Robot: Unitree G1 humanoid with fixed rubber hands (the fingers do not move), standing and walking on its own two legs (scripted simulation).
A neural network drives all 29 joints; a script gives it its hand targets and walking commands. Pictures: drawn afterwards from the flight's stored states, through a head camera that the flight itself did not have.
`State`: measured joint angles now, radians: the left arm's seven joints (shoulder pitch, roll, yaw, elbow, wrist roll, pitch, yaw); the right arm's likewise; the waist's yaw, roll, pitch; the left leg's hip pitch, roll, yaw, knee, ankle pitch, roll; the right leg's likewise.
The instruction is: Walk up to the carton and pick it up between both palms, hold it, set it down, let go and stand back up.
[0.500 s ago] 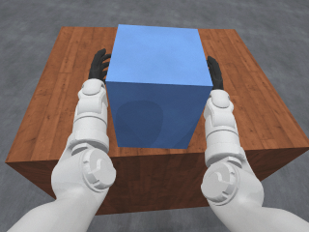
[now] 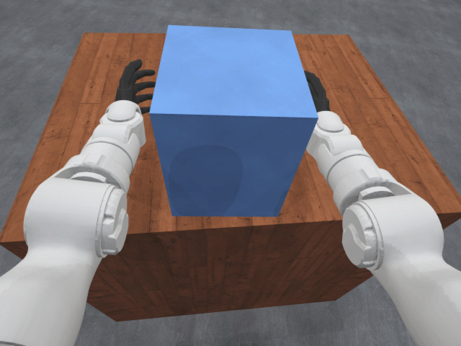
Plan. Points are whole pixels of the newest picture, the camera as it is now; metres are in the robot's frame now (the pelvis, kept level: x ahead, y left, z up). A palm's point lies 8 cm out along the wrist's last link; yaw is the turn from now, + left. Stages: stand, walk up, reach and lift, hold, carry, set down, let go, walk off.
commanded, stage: set down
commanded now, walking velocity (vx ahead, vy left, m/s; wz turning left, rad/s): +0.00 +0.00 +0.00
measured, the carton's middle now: (227, 129) +0.47 +0.03 +0.12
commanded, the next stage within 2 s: none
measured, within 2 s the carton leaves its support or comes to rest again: neither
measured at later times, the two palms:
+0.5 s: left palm (89, 83) +0.46 +0.23 +0.20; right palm (356, 88) +0.47 -0.17 +0.21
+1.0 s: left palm (76, 91) +0.42 +0.23 +0.22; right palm (361, 100) +0.44 -0.16 +0.21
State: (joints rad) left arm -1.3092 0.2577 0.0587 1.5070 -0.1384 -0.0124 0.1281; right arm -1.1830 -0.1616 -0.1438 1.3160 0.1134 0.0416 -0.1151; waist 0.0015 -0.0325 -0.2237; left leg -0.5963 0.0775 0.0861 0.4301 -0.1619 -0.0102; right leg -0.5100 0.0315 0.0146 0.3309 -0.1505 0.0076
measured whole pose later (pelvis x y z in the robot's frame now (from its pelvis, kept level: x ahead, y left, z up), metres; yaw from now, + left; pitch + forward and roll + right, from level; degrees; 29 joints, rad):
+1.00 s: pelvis -0.02 -0.02 +0.01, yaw +4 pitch +8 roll -1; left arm -1.20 0.45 -0.09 1.14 -0.32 0.30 0.02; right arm -1.16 -0.31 0.09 1.11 0.48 0.28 -0.13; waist -0.04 -0.03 -0.11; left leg -0.39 0.07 0.02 0.36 -0.10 -0.03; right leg -0.30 0.03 -0.05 0.30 -0.14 -0.02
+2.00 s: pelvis -0.03 -0.01 +0.01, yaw +3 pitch -4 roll +0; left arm -0.34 0.26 0.18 0.09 -0.16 0.59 0.00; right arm -0.31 -0.19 -0.01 0.21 0.32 0.32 -0.18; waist 0.00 -0.04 0.04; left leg -0.14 0.05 0.06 0.33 -0.13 -0.02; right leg -0.09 0.01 -0.01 0.34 -0.19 -0.01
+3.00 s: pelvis +0.01 -0.01 +0.01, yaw +2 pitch -3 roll +0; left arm 0.25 0.24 0.05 0.08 -0.10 0.27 -0.02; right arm 0.28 -0.17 -0.01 0.13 0.12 0.12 -0.04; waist 0.05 -0.01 0.06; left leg -0.08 0.04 0.08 0.28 -0.16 -0.02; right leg -0.02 0.01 0.00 0.26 -0.19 -0.01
